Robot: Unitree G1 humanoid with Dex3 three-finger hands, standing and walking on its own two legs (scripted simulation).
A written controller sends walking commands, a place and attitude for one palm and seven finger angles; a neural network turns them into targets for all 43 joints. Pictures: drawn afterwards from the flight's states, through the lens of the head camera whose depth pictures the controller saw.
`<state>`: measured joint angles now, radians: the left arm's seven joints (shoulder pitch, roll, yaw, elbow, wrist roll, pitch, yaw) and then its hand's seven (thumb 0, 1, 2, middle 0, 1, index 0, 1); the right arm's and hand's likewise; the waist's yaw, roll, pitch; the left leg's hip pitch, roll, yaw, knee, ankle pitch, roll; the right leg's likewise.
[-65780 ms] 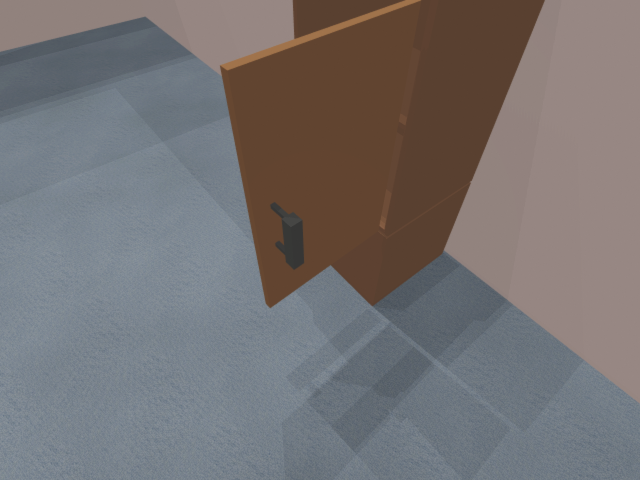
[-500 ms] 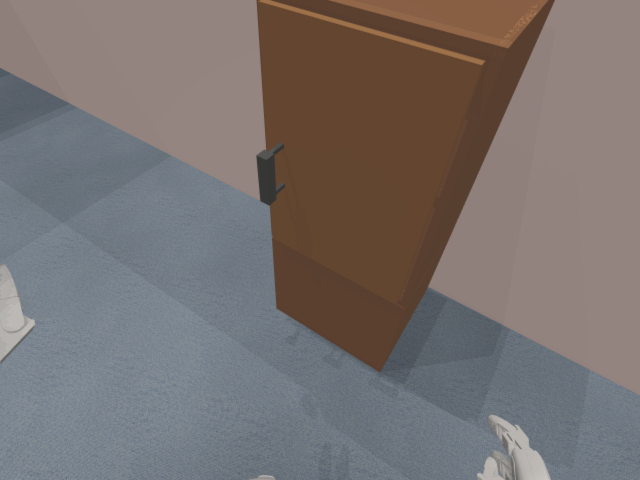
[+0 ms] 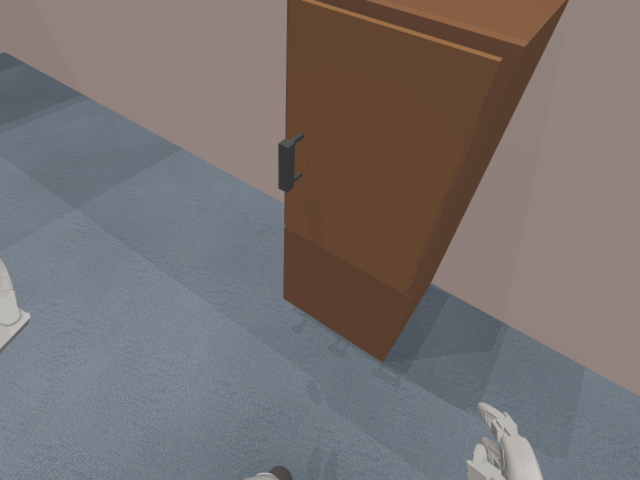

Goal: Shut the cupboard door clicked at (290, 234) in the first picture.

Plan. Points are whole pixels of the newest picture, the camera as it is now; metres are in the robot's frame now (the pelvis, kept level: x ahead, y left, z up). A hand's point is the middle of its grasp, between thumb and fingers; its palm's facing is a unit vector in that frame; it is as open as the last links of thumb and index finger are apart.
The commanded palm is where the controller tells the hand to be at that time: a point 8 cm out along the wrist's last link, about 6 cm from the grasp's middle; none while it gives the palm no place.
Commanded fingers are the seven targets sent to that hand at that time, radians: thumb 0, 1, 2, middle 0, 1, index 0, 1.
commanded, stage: step back with the hand held close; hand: left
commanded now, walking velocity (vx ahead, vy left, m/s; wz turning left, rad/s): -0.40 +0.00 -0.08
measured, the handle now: (292, 161) +0.79 +0.09 -0.07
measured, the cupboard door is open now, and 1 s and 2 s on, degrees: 0 0 0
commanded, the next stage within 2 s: stop stepping back and stand still in 0.04 s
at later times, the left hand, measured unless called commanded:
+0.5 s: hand out of the picture +0.09 +0.34 +0.19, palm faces +0.49 -0.79 -0.37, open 7.4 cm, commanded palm +0.06 +0.36 +0.19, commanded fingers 0.00 0.90 0.90 -0.20 -0.30 -0.20 -0.30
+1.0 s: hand out of the picture +0.10 +0.38 +0.17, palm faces +0.43 -0.82 -0.38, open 7.4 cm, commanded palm +0.05 +0.41 +0.19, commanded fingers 0.00 0.90 0.90 -0.20 -0.30 -0.20 -0.30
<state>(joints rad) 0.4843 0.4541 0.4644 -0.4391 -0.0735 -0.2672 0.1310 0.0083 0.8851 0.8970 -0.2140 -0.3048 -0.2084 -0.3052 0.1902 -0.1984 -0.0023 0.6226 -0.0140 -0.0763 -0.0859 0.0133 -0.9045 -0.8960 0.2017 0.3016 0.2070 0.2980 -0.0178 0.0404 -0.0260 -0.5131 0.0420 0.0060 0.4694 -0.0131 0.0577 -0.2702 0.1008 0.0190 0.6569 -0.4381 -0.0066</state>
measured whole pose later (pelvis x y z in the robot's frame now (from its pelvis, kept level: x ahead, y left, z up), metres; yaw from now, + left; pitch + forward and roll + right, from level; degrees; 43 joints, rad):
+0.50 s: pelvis -0.08 +0.07 -0.01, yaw -1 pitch -2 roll -3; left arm 0.56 0.43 0.45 -0.59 -0.06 -0.20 0.16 0.01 0.88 0.90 -0.21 -0.30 -0.21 -0.31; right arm 0.31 -0.20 0.01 0.69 -0.01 -0.07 -0.07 0.01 -0.90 -0.90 0.20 0.30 0.21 0.30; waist 0.04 -0.03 -0.06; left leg -0.46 0.03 0.01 0.82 -0.40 -0.02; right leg -0.25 0.01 -0.04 0.64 -0.37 -0.01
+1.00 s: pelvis -0.11 +0.12 +0.00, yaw -5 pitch -2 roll -2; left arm 0.53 0.40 0.40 -0.44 -0.06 -0.12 0.18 0.01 0.89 0.90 -0.21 -0.30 -0.21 -0.31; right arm 0.29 -0.23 0.01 0.66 0.00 -0.02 -0.08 0.01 -0.90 -0.90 0.20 0.30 0.21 0.30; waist 0.00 0.01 -0.07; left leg -0.36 0.04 0.06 0.63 -0.27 0.00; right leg -0.12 0.06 -0.08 0.55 -0.39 -0.06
